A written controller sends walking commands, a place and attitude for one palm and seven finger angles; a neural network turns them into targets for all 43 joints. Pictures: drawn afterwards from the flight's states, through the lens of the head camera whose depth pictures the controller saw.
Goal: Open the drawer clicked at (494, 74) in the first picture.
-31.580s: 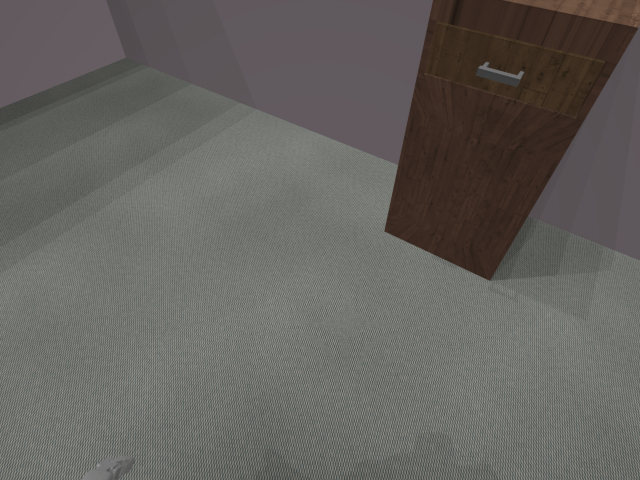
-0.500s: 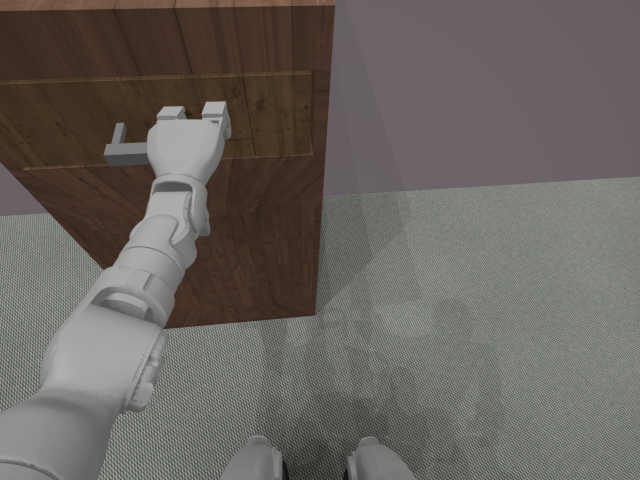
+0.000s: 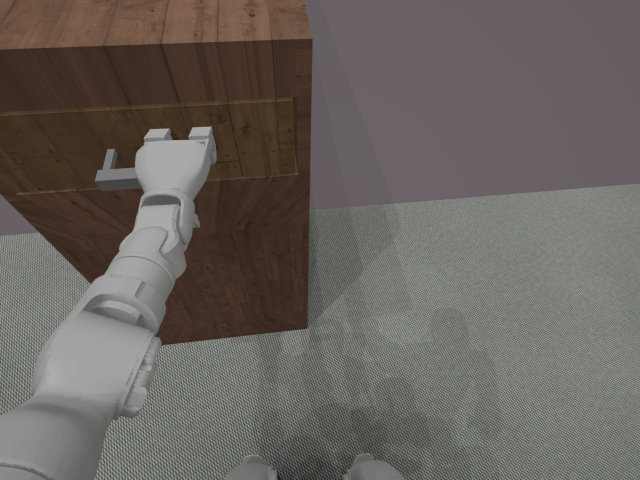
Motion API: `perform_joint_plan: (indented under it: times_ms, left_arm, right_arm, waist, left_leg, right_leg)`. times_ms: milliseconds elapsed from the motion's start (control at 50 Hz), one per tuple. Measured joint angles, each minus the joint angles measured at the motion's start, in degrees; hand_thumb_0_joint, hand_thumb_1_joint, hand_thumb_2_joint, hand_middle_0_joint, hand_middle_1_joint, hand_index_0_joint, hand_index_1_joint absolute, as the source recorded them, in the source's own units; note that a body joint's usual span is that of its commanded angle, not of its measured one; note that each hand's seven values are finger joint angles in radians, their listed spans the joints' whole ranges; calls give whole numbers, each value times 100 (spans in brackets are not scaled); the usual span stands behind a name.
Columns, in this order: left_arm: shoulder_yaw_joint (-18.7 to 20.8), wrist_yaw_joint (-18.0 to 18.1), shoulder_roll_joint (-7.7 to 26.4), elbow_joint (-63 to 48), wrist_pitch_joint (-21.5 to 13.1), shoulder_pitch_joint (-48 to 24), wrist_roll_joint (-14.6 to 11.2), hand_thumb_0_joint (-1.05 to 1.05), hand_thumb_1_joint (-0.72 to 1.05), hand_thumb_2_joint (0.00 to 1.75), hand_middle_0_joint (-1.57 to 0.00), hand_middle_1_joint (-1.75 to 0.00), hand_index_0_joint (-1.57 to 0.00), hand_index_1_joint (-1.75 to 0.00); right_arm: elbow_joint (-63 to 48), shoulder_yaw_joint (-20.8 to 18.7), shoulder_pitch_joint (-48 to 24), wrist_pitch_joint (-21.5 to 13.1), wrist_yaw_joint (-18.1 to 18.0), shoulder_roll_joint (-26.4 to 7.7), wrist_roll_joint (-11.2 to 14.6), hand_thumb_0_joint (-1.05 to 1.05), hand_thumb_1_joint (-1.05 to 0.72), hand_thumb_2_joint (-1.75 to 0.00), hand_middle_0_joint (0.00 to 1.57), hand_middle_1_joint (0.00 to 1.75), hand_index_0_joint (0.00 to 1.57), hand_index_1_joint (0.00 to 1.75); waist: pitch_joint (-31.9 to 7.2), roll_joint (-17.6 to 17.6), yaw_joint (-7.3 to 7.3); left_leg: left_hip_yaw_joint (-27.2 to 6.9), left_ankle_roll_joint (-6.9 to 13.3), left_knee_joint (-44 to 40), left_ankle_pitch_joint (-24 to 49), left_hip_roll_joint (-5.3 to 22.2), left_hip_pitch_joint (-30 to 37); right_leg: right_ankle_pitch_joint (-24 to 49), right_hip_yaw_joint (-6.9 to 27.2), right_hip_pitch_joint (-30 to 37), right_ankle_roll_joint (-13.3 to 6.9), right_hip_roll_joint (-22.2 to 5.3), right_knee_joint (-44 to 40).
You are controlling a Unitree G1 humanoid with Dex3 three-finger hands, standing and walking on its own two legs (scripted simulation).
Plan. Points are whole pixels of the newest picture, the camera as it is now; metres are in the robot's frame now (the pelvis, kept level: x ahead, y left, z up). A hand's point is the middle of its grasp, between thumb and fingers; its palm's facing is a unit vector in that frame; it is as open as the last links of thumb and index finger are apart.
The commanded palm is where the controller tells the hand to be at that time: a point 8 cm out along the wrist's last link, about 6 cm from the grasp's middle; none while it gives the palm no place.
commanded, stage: close the thumb around the handle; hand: left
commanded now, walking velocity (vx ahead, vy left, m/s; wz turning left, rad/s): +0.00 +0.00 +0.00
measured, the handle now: (143, 166) +0.53 +0.21 +0.06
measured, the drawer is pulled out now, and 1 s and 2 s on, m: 0.00 0.01 0.08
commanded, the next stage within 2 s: pull the drawer open in 0.38 s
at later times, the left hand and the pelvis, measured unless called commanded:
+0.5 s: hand (187, 194) +0.49 +0.15 +0.04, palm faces +0.00 -0.01 -1.00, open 5.6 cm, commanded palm +0.47 +0.18 +0.09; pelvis +0.02 -0.01 +0.01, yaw +0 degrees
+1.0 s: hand (178, 206) +0.48 +0.17 +0.04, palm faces +0.02 -0.06 -1.00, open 5.2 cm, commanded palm +0.47 +0.19 +0.09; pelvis +0.06 +0.00 +0.02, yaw -1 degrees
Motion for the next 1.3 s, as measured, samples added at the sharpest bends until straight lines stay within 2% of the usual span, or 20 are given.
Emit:
perform_joint_plan:
  times_ms: [160,240,300,540,640,860,1000,1120,1300]
  left_arm:
    - [50,280,-95,-101,82,183,-3,0,36,67,-37,-130,-38,-130]
    - [106,241,-137,-111,148,282,-13,0,57,76,-38,-132,-39,-132]
    - [96,223,-171,-61,215,355,-41,0,64,79,-35,-132,-40,-133]
    - [176,166,-164,-302,-36,601,31,-3,70,81,-28,-135,-41,-135]
    - [276,84,-147,-447,-49,799,-51,-3,74,83,-29,-135,-41,-135]
    - [239,-55,-158,-1470,-172,1733,-113,-2,78,82,-38,-135,-41,-135]
    - [71,-22,-295,-2234,6,2369,-128,-2,78,82,-37,-135,-41,-135]
    - [-142,-27,-352,-1782,89,1833,15,-3,78,84,-39,-135,-42,-135]
    - [-46,-185,-241,-1144,-17,1297,-108,-4,78,85,-41,-135,-42,-135]
  right_arm:
    - [179,-44,24,40,124,27,-10,0,-91,-90,21,30,20,30]
    - [212,-22,-8,96,147,77,-4,0,-91,-90,21,30,20,30]
    - [192,-8,-37,122,154,109,12,0,-91,-90,21,30,20,30]
    - [121,-41,-144,101,138,107,7,0,-91,-90,21,30,20,30]
    - [85,-104,-158,135,183,86,3,0,-91,-90,21,30,20,30]
    - [59,-264,-127,209,330,83,-6,0,-91,-90,21,30,20,30]
    - [24,-296,-316,286,452,97,-8,0,-91,-90,21,30,20,30]
    - [91,-244,-617,292,388,118,-36,0,-91,-90,21,30,20,30]
    - [72,-213,-576,321,313,142,-71,0,-91,-90,21,30,20,30]
  waist:
    - [-37,47,56]
    - [-69,71,67]
    - [-73,91,61]
    - [-55,50,148]
    - [-81,24,191]
    - [-174,58,405]
    - [-211,84,523]
    - [-92,32,552]
    - [-117,50,496]
  left_leg:
    - [0,-16,-41,-42,20,52]
    - [26,-20,-139,-46,35,188]
    - [40,-23,-210,-49,41,299]
    - [32,-45,-293,-75,40,446]
    - [64,-54,-335,-105,58,525]
    - [139,-43,-482,-262,71,896]
    - [141,-33,-558,-372,47,1146]
    - [-12,-43,-465,-386,-30,1080]
    - [-65,-71,-381,-347,-36,874]
  right_leg:
    - [-26,6,54,-16,21,-60]
    - [-16,37,178,-21,33,-158]
    - [-12,54,283,-25,38,-227]
    - [-48,51,423,-51,39,-294]
    - [-65,86,485,-63,56,-329]
    - [-174,174,846,-67,67,-509]
    - [-271,183,1114,-59,44,-614]
    - [-355,23,1107,-73,-23,-523]
    - [-350,-35,902,-93,-25,-405]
